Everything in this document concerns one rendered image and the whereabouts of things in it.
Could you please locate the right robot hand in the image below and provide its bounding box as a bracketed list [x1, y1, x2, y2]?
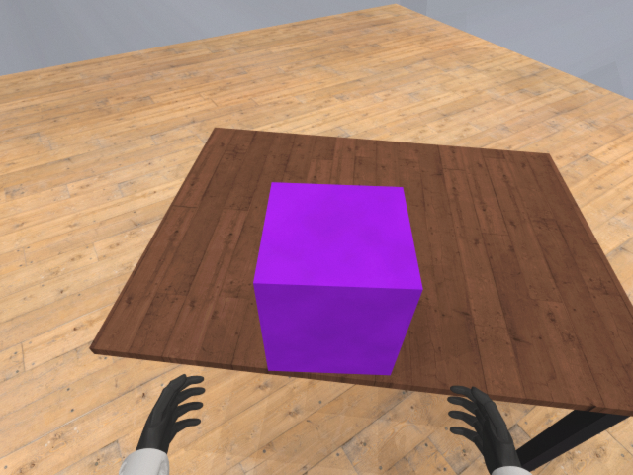
[447, 386, 522, 475]

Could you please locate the carton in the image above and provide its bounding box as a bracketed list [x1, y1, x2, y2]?
[253, 182, 423, 375]

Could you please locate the left robot forearm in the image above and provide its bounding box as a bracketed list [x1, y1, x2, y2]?
[119, 448, 169, 475]

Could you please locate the left robot hand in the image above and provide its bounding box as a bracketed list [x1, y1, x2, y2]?
[136, 374, 206, 454]

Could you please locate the table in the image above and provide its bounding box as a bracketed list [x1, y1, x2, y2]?
[89, 128, 633, 472]

